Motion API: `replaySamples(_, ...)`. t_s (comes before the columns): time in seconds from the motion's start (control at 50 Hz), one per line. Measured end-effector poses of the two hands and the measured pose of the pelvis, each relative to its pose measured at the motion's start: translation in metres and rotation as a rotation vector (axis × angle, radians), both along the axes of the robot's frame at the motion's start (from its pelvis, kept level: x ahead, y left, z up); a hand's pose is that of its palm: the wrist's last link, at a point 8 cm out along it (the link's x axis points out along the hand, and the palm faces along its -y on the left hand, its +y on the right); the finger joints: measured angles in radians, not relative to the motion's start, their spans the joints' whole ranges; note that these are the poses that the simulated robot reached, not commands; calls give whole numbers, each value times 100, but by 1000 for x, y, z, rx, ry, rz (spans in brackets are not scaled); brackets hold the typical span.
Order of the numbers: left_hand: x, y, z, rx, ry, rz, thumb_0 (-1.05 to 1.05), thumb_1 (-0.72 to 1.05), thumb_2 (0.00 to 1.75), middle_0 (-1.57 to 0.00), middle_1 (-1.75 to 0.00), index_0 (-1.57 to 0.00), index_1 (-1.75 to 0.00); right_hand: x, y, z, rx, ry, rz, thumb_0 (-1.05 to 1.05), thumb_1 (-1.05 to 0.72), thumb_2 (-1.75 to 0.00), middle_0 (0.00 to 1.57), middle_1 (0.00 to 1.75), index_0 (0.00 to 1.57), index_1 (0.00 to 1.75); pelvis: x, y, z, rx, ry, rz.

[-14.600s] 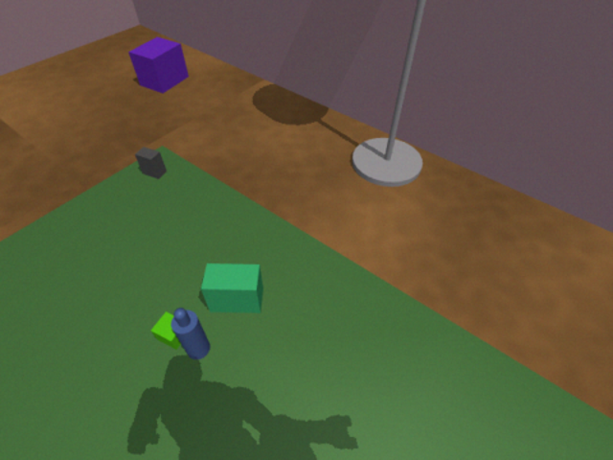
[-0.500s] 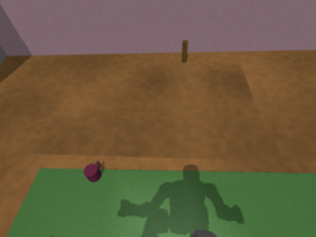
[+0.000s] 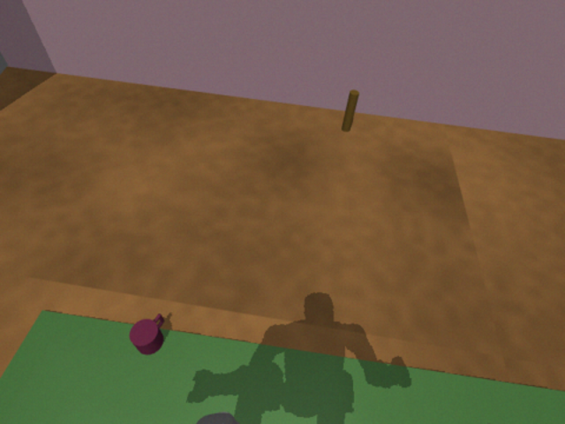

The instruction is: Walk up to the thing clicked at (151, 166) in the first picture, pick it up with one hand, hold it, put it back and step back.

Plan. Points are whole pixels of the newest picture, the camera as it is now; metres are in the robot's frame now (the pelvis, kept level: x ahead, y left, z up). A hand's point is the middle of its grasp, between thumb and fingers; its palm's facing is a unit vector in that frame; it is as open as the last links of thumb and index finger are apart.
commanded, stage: walk up
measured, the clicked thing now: out of the picture +0.19 -1.07 -0.69
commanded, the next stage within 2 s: none
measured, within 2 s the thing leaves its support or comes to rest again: neither
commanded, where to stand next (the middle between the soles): +0.29 -0.01 m, yaw +2 degrees
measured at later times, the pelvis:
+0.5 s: pelvis +0.15 -0.06 +0.01, yaw +1 degrees
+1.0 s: pelvis +0.20 -0.02 +0.00, yaw +3 degrees
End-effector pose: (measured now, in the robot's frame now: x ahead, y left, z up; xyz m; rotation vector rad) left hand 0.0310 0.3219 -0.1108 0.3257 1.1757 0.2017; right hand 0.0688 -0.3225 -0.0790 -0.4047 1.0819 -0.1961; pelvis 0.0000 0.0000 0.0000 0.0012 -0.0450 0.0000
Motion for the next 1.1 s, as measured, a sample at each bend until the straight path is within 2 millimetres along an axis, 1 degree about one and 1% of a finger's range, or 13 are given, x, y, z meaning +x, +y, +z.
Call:
replaySamples(0.1, 48, -5, 6, -27, -12, -27, 1, 91, 90, -20, -30, -20, -30, 24, 8, 13, 3, -27, -20, 1, -90, -89, 20, 30, 20, 30, 31, 1, 11, -5, -8, 13)
replaySamples(0.2, 87, -12, 16, -26, -39, -34, 1, 91, 90, -20, -30, -20, -30, 40, 2, 11, 12, 14, -17, 1, -90, -89, 20, 30, 20, 30, 59, -6, 15, 14, -10, 14)
replaySamples(0.3, 121, -25, 25, 8, -22, -46, 1, 91, 90, -20, -30, -20, -30, 61, -19, -4, 38, 34, -32, 1, -90, -89, 21, 30, 20, 30, 92, -23, 12, 34, -5, 5)
replaySamples(0.4, 152, -44, 34, 76, -69, -30, 1, 91, 90, -20, -30, -20, -30, 95, -46, -34, 67, 63, -36, 1, -90, -89, 20, 30, 20, 30, 126, -47, -1, 9, -15, 15)
replaySamples(0.44, 158, -51, 40, 84, -90, -11, 0, 91, 90, -20, -30, -20, -30, 112, -48, -38, 80, 80, -18, 1, -90, -89, 20, 30, 20, 30, 136, -54, 2, 24, -20, 18)
replaySamples(0.52, 160, -62, 56, 89, -88, 28, 0, 90, 89, -20, -30, -20, -30, 147, -48, -33, 109, 72, 12, 1, -90, -89, 20, 30, 20, 30, 156, -59, 14, 33, -22, 24)
replaySamples(0.62, 160, -63, 61, 100, -42, 46, 0, 90, 89, -20, -30, -20, -30, 183, -49, -26, 111, 54, 23, 1, -90, -89, 20, 30, 20, 30, 176, -60, 21, 20, -22, 25)
replaySamples(0.72, 169, -56, 46, 88, -4, 56, 0, 90, 90, -20, -30, -20, -30, 204, -41, -23, 82, 83, 23, 1, -90, -89, 20, 30, 20, 30, 190, -54, 17, -5, -19, 39)
replaySamples(0.82, 190, -43, 13, 41, -12, 64, 1, 90, 90, -20, -30, -20, -30, 221, -22, -25, 39, 99, 37, 1, -90, -89, 20, 30, 20, 30, 199, -38, 3, -27, -9, 65)
replaySamples(0.88, 205, -39, -1, 9, -24, 75, 1, 90, 90, -20, -30, -20, -30, 228, -8, -21, 23, 95, 54, 1, -90, -89, 20, 30, 20, 30, 199, -31, 0, -1, -11, 67)
replaySamples(0.94, 213, -41, -6, -18, -18, 59, 1, 91, 90, -20, -30, -20, -30, 238, 2, -14, 25, 64, 53, 1, -90, -89, 20, 30, 20, 30, 199, -25, 3, -15, -8, 64)
replaySamples(1.0, 215, -40, -7, -25, -5, 48, 0, 91, 90, -20, -30, -20, -30, 247, 8, -11, 32, 28, 53, 1, -90, -89, 20, 30, 20, 30, 199, -21, 4, -15, 2, 60)
replaySamples(1.1, 202, -36, 0, 10, 28, 61, 0, 91, 89, -20, -30, -20, -30, 259, 11, -14, 62, -8, 41, 1, -90, -89, 20, 30, 20, 30, 200, -21, 6, -36, -8, 56)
